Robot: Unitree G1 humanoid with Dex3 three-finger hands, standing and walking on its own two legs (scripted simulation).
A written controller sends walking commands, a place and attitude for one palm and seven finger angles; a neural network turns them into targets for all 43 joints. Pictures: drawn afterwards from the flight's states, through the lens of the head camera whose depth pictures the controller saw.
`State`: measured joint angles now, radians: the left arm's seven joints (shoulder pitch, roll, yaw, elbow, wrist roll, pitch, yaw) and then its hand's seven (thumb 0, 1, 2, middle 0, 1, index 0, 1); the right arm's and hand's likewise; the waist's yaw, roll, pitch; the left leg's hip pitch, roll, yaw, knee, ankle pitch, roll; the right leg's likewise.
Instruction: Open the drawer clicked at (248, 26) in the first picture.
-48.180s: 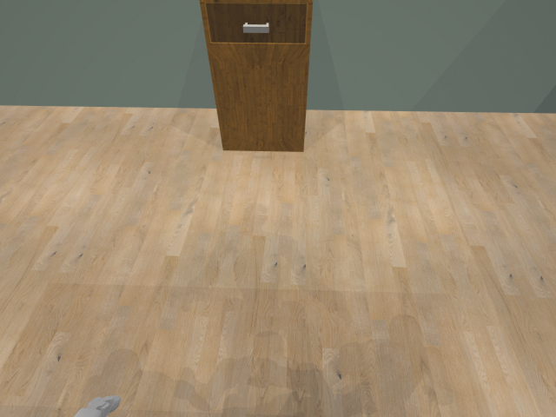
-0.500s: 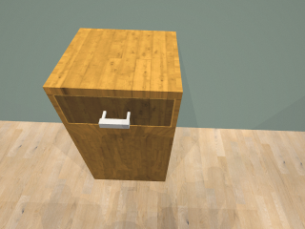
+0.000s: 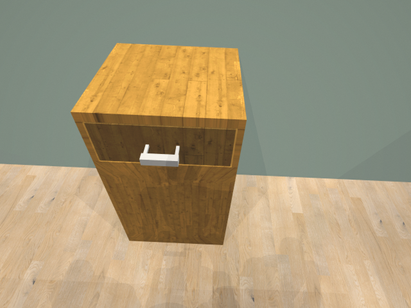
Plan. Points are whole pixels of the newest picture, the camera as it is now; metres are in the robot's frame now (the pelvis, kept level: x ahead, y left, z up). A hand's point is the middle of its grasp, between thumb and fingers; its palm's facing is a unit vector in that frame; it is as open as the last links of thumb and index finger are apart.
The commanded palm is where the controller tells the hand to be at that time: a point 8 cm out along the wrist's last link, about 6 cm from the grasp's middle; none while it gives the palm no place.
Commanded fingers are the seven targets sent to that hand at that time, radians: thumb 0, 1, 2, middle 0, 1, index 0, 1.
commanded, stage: raise the hand with hooked fingers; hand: left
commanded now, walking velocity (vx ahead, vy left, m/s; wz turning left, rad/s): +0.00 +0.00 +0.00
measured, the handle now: (161, 154) +0.54 +0.17 -0.07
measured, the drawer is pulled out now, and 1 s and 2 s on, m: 0.00 0.00 0.00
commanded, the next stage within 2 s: move the hooked fingers above the handle in 1.96 s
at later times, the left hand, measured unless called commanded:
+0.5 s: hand (132, 306) +0.15 +0.15 -0.07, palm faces -0.13 -0.27 -0.95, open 8.7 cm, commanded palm +0.14 +0.20 -0.01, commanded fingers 0.00 0.36 0.67 -0.24 -0.64 -0.24 -0.64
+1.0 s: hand (118, 245) +0.24 +0.19 -0.01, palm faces -0.06 -0.11 -0.99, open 11.7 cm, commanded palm +0.22 +0.20 +0.06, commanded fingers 0.00 -0.22 0.42 -0.28 -1.02 -0.28 -1.02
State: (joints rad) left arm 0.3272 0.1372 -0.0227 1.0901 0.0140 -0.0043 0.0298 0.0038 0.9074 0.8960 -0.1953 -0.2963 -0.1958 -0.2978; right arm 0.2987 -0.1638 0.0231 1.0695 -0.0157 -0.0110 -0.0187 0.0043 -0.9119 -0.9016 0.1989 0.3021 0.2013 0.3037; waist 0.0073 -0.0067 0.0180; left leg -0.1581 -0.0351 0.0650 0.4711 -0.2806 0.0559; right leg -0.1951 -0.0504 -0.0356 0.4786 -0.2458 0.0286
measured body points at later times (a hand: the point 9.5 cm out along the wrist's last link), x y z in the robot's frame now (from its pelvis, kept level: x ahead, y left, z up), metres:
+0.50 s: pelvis -0.02 -0.04 -0.03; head +0.00 -0.06 +0.42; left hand +0.15 +0.16 -0.02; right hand +0.20 -0.28 -0.09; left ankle -0.01 +0.08 -0.74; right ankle +0.01 -0.14 -0.74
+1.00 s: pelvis +0.02 -0.04 -0.02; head +0.07 -0.08 +0.42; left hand +0.23 +0.20 +0.04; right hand +0.19 -0.27 -0.15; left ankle -0.01 +0.08 -0.74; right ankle +0.01 -0.14 -0.74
